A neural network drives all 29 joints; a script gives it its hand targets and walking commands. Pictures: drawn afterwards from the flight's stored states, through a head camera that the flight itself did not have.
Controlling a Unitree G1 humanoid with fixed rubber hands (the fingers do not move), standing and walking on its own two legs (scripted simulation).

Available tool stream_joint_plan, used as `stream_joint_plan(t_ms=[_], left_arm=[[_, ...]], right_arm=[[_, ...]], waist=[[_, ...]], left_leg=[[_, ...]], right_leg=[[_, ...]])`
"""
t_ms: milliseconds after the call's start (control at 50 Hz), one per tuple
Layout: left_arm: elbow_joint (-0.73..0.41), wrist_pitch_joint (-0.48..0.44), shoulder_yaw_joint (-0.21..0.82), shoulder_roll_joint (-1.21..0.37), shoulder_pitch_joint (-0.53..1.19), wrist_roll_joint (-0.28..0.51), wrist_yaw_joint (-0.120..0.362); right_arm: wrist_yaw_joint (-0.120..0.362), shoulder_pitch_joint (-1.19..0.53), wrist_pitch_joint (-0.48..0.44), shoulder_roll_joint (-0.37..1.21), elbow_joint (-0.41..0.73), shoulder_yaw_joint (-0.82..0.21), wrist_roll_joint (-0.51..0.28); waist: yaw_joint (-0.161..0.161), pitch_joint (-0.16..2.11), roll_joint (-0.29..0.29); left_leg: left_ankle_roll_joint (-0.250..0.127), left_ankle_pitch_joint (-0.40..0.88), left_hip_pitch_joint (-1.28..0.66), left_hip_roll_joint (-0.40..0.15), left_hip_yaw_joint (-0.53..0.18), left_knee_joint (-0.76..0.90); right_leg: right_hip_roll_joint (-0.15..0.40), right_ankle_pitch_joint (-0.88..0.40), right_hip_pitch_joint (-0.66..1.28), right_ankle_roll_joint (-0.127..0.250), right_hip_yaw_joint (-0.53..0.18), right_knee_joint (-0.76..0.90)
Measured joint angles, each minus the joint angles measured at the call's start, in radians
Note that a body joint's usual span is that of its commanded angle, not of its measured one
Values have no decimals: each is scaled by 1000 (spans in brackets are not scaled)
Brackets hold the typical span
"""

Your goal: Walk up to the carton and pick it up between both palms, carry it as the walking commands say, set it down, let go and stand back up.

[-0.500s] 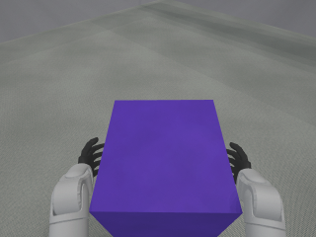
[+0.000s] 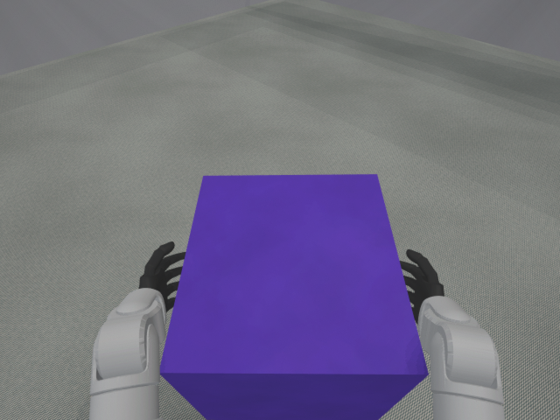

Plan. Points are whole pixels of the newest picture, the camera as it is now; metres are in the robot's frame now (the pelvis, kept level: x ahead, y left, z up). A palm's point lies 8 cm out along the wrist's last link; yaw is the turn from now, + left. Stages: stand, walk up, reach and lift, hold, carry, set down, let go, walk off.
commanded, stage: carry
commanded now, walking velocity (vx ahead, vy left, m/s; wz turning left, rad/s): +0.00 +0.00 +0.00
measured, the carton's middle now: (290, 299) +0.31 -0.01 -0.02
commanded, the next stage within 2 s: hold in 0.86 s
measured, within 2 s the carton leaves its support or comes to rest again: neither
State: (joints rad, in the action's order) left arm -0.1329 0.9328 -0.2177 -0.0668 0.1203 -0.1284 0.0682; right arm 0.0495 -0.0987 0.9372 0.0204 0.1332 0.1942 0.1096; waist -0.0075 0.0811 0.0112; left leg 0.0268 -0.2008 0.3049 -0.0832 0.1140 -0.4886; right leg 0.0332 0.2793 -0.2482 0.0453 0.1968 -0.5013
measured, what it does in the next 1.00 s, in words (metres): stands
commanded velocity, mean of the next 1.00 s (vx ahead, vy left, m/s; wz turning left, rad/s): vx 0.00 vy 0.00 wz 0.00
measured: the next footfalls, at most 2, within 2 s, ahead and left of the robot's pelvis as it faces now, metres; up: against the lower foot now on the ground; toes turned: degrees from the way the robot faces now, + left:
none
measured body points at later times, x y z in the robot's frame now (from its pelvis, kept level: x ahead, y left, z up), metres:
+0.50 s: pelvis +0.00 -0.01 +0.00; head -0.02 -0.01 +0.45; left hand +0.28 +0.18 +0.06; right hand +0.27 -0.20 +0.05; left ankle +0.03 +0.14 -0.74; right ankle +0.00 -0.08 -0.74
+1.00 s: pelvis -0.01 +0.00 +0.01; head -0.03 +0.00 +0.46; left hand +0.28 +0.18 +0.04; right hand +0.26 -0.19 +0.03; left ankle +0.03 +0.14 -0.74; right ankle +0.00 -0.08 -0.74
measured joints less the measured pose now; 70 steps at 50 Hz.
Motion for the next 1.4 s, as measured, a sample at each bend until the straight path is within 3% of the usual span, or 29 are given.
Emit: stream_joint_plan(t_ms=[860, 940, 1020, 1100, 1220, 1400], left_arm=[[15, -13, -8, -3, 8, -8, 2], [143, -132, -24, 27, 1, -46, 26], [187, -194, -19, 55, -3, -24, 46], [229, -212, -42, 37, 56, -54, 49], [292, -203, -90, 13, 115, -108, 50], [249, -186, -110, -42, 77, -132, 37]], right_arm=[[3, -14, -15, 4, -24, 6, 7], [16, -34, -156, 52, -196, 18, 63], [-14, -5, -208, 71, -202, 4, 67], [-7, -62, -233, 53, -257, 21, 71], [39, -153, -243, 40, -377, 52, 107], [85, -136, -258, 20, -398, 56, 124]], waist=[[2, -3, -1], [27, -82, -8], [41, -102, -4], [62, -98, -6], [63, -80, -15], [58, -74, -13]], left_leg=[[6, 10, 8, -5, -9, -1], [-23, 16, -113, 52, -108, 56], [-5, 22, -180, 65, -166, 102], [-2, 34, -228, 66, -155, 141], [-17, 55, -285, 80, -141, 200], [-35, 78, -330, 98, -129, 267]], right_leg=[[-3, -7, -8, 6, 4, -3], [-30, -36, 92, 11, -60, 52], [-57, -74, 151, 5, -112, 118], [-65, -102, 192, -3, -150, 166], [-58, -127, 243, -17, -181, 222], [-46, -149, 279, -29, -217, 279]])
